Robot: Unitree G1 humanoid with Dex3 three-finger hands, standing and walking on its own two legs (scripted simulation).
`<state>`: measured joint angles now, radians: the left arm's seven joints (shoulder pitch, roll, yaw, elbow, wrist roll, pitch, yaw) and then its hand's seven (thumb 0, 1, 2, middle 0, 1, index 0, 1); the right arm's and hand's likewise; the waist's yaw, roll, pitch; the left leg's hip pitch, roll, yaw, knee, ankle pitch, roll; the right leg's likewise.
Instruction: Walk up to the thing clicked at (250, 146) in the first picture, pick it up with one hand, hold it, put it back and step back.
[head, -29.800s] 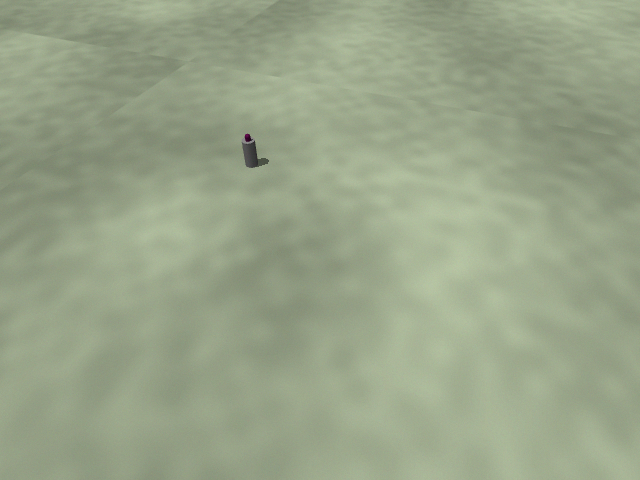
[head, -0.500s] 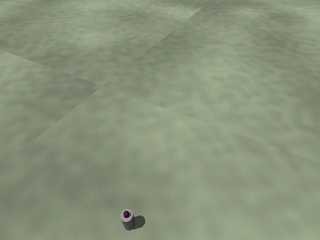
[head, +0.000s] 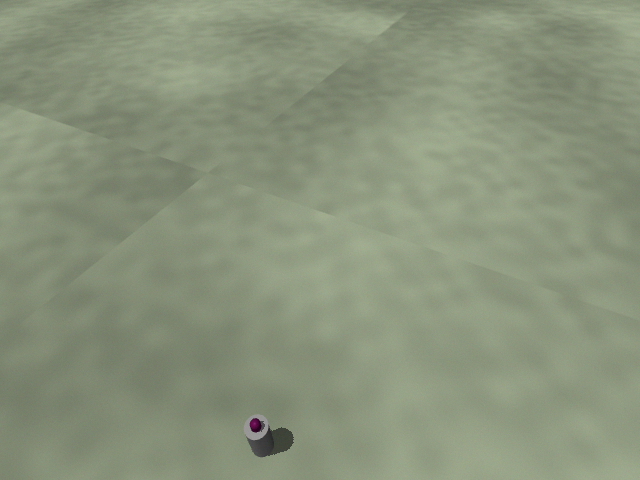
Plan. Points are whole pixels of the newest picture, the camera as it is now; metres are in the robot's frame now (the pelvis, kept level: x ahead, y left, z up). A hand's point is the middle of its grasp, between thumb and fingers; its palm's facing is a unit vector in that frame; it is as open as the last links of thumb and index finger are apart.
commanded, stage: stand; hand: left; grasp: from the side
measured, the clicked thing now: (258, 434) +0.43 +0.20 -0.69
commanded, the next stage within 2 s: step back in 1.08 s
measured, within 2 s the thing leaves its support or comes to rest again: neither
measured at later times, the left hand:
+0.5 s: hand out of the picture +0.09 +0.24 -0.15, palm faces -0.01 -0.94 -0.34, open 7.4 cm
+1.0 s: hand out of the picture +0.11 +0.24 -0.15, palm faces -0.01 -0.94 -0.34, open 7.4 cm
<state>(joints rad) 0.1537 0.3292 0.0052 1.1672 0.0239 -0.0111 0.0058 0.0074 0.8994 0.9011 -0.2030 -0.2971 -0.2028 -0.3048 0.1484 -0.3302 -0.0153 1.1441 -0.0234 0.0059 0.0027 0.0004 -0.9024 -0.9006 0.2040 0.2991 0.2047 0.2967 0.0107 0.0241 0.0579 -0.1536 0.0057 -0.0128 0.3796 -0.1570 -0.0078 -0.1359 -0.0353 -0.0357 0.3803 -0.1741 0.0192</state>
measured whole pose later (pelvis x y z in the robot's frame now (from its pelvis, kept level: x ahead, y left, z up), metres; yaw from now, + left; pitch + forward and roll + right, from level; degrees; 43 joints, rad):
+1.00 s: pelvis +0.04 -0.01 +0.00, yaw +0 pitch -2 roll +0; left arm 0.10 0.33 0.01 1.16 0.01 -0.01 0.00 0.01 0.90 0.90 -0.20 -0.30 -0.20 -0.30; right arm 0.10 -0.34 0.00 1.15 -0.02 -0.01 0.00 0.00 -0.90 -0.90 0.20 0.30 0.20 0.30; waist 0.00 0.02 0.05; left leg -0.11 0.02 -0.01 0.32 -0.18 -0.02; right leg -0.09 -0.03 -0.04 0.31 -0.19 0.01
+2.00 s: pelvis -0.10 +0.03 -0.01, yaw -4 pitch -1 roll +2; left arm 0.17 0.35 0.07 0.85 0.03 0.03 0.01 0.01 0.90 0.90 -0.20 -0.30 -0.21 -0.30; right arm 0.12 -0.39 -0.05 0.88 0.01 0.05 -0.01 0.00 -0.90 -0.90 0.21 0.30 0.21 0.30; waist 0.02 0.01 0.15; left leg -0.46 -0.13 -0.12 1.13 -0.51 0.01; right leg -0.27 0.01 0.05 0.60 -0.30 -0.03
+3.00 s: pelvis -0.41 +0.02 -0.03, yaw +1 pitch -3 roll +3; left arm 0.08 0.40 0.08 0.75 0.02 0.05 0.02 0.01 0.90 0.90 -0.20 -0.30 -0.21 -0.30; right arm 0.20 -0.35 -0.05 0.89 -0.03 0.04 -0.01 0.00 -0.90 -0.90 0.20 0.30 0.20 0.30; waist 0.01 -0.06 0.22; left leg -0.24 -0.07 -0.01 0.64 -0.35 0.01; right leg -0.44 -0.07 0.02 0.76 -0.27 -0.01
